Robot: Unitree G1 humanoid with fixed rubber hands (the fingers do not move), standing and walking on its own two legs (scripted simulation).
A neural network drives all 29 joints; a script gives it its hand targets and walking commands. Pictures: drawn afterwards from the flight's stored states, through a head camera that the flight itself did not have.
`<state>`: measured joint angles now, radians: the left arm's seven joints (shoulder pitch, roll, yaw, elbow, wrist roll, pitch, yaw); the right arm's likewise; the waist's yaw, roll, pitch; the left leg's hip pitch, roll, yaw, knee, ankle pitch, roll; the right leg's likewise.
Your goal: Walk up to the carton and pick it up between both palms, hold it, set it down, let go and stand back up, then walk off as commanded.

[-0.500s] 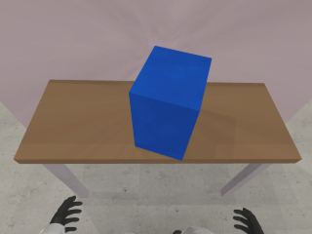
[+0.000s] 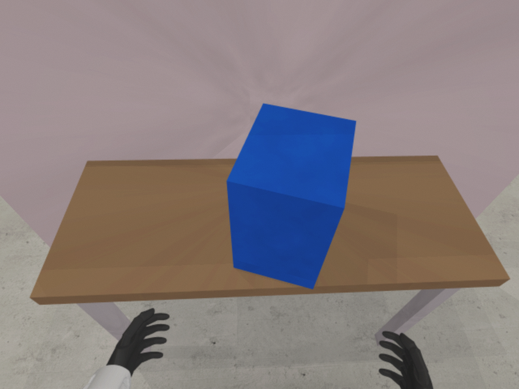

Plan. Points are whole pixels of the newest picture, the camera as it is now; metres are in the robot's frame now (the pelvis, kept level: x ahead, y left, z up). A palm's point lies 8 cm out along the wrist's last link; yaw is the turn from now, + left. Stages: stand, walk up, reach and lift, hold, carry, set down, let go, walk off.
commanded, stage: reach and lift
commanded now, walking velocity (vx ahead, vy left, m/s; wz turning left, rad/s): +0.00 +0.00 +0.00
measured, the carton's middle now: (289, 200) +0.43 -0.02 +0.00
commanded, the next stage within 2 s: none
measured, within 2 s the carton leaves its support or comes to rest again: neither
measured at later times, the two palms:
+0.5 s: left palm (103, 375) +0.13 +0.24 -0.02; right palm out of the picture +0.12 -0.16 -0.02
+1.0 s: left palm (124, 333) +0.18 +0.22 +0.01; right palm (396, 337) +0.18 -0.15 +0.02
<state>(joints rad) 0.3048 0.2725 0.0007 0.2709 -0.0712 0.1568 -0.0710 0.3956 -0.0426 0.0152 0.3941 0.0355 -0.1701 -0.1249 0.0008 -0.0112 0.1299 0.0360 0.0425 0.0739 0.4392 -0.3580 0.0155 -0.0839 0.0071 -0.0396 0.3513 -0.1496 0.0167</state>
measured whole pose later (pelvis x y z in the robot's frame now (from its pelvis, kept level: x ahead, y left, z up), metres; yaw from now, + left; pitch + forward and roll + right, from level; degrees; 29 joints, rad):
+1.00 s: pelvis -0.01 +0.01 +0.00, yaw +2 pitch -9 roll -3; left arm 0.27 0.37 -0.14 -0.01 -0.30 0.14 -0.08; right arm 0.31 0.04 0.04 0.01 0.11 0.09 -0.30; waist 0.02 0.02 0.11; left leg 0.03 0.03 0.05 0.52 -0.39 0.03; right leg -0.07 -0.01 -0.06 0.39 -0.16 0.03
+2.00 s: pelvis -0.02 +0.02 +0.00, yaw +0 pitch -3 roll -2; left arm -0.37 0.31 0.03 0.12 -0.19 0.55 -0.06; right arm -0.25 -0.08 -0.05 0.11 0.22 0.32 -0.28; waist -0.07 -0.02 0.14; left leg -0.08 0.01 0.07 0.46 -0.33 0.05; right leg -0.17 -0.02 -0.03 0.30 -0.08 0.05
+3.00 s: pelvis -0.02 -0.01 +0.00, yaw +1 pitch +11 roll -2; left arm -0.99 0.34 0.02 1.04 -0.19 0.22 -0.02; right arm -0.83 -0.03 -0.12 0.74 0.18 0.20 -0.32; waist -0.17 -0.01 -0.08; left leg -0.38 0.03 0.04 0.46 -0.28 0.01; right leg -0.45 -0.01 -0.06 0.30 -0.05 0.01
